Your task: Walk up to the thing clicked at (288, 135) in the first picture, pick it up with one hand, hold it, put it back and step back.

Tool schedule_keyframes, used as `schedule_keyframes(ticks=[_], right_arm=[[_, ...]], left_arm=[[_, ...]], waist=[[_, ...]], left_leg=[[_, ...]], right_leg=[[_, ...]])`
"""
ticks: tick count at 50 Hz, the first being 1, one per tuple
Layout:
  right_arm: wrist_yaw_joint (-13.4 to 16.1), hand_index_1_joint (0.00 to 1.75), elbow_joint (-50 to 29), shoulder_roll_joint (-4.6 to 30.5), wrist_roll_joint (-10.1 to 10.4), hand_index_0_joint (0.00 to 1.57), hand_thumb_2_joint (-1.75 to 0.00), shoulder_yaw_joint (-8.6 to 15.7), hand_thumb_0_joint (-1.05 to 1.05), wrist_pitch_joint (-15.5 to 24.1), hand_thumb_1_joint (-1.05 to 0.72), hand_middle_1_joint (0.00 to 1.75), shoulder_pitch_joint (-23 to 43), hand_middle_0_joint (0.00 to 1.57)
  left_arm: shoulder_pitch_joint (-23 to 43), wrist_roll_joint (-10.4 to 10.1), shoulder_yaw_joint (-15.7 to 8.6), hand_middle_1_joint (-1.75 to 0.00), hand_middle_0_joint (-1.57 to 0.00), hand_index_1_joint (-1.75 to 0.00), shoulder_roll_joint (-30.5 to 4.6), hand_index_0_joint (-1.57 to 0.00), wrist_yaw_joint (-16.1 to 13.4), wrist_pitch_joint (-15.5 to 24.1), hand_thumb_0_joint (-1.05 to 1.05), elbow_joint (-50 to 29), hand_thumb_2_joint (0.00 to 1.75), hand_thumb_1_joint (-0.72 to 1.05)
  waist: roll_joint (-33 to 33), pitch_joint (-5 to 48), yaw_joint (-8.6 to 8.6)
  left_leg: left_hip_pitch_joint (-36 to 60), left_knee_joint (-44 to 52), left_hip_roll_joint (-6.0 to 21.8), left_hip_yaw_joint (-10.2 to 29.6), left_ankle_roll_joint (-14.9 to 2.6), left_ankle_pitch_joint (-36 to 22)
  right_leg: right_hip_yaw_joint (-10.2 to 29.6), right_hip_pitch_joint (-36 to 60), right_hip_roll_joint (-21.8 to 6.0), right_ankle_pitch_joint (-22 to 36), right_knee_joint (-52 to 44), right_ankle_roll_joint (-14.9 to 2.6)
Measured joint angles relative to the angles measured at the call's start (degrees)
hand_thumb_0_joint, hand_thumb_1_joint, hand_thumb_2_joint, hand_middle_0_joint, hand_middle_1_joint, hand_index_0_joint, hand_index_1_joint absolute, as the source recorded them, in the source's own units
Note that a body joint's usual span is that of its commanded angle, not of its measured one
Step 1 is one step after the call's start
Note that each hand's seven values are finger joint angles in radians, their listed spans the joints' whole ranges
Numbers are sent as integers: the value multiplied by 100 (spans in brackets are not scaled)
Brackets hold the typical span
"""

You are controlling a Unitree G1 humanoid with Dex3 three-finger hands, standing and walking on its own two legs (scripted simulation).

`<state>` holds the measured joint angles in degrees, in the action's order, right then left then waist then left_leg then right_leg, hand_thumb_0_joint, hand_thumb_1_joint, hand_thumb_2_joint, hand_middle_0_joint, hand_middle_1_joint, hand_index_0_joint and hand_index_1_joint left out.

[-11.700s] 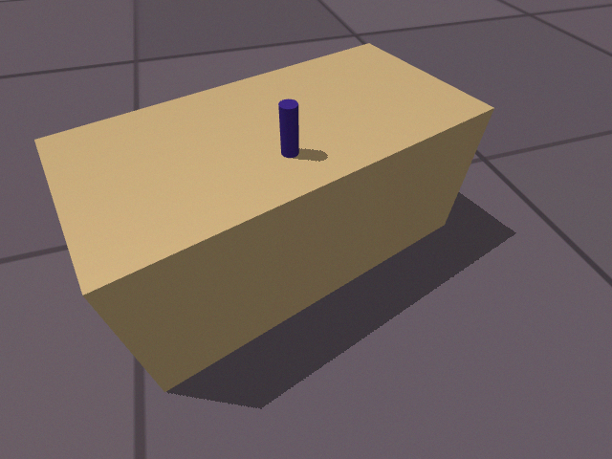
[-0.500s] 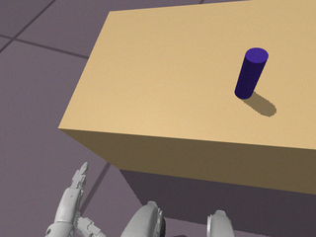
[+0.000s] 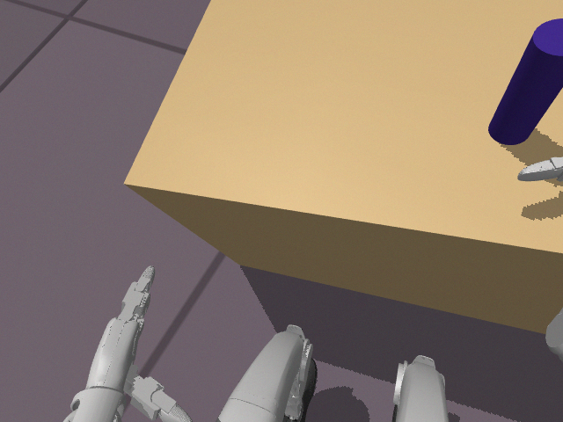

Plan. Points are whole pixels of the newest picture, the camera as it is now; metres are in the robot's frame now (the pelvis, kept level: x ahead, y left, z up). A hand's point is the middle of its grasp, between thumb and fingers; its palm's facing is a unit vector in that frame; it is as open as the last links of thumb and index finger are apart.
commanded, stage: close in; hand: right
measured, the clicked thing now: (531, 91) +0.56 -0.19 +0.04
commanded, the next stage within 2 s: close in 0.24 s
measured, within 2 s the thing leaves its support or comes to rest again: leaves its support in 1.56 s
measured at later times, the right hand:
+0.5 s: hand (525, 121) +0.54 -0.19 +0.02, palm faces +0.16 +0.99 +0.00, open 17.1 cm
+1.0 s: hand (515, 107) +0.55 -0.18 +0.02, palm faces +0.16 +0.99 +0.01, open 13.3 cm
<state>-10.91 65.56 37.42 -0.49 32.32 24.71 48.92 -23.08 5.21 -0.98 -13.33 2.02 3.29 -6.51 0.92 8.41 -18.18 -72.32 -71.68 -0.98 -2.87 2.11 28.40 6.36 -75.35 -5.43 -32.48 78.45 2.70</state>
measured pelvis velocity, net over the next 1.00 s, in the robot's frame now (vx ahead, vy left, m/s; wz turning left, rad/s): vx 0.00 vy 0.01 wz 0.00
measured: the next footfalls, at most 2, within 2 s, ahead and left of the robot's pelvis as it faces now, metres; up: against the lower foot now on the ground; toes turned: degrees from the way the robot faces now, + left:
none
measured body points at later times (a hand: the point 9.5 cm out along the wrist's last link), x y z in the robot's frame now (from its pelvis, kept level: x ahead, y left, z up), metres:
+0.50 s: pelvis +0.00 +0.01 +0.00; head +0.17 -0.05 +0.42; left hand +0.17 +0.27 +0.04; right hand +0.52 -0.25 +0.02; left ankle +0.05 +0.15 -0.60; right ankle +0.02 -0.14 -0.60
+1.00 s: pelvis +0.00 +0.01 +0.00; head +0.17 -0.05 +0.42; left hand +0.17 +0.27 +0.04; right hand +0.54 -0.23 +0.03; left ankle +0.05 +0.15 -0.60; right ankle +0.02 -0.14 -0.60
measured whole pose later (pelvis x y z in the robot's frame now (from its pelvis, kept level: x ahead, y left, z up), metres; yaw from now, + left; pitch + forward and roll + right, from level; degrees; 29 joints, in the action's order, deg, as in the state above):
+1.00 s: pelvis +0.00 +0.01 +0.00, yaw +0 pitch +29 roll +5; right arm -2.1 68.8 32.1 -4.0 29.7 24.3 53.3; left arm -21.3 5.2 -2.6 -14.4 2.7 -0.6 -9.6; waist -0.1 8.4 -19.0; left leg -72.2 -72.2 -1.0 -1.6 2.0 28.6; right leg 5.1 -74.0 -5.5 -32.4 77.6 2.8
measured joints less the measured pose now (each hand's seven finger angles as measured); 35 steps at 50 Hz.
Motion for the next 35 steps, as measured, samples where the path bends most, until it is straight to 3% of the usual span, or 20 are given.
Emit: schedule_keyframes(ticks=[9,20,23,35], right_arm=[[342,4,37,-406,-74,4,-3,-18,-1,-95,50,4,-36,5],[605,4,-81,-570,-169,5,-3,-161,-1,42,49,4,-8,6],[630,5,41,-572,-171,8,-2,-274,-1,100,49,5,76,9],[816,14,331,-434,-303,32,-1,-223,-1,42,52,14,489,33]], left_arm=[[44,-58,-56,-6,-7,-6,-142,-7,-19,-259,-1,-306,4,-52],[-1,-11,-170,-6,-6,-6,-136,-7,14,-274,-1,-374,4,-52],[24,-8,-152,-6,-6,-6,-136,-6,16,-250,-1,-315,5,-53],[110,10,-50,-6,-6,-6,-81,-6,80,-327,-1,-394,6,-54]], waist=[[-106,9,43],[-25,-18,20],[-38,-17,26],[-74,-27,-86]], left_leg=[[112,-11,-6,79,4,18],[54,-73,8,69,-42,47],[61,-86,5,60,-46,64],[-17,-119,2,96,-32,57]], right_leg=[[-86,181,-13,-10,-62,-16],[-74,154,2,8,-76,35],[-64,159,-1,-7,-64,41],[-94,95,-1,-10,-33,26]])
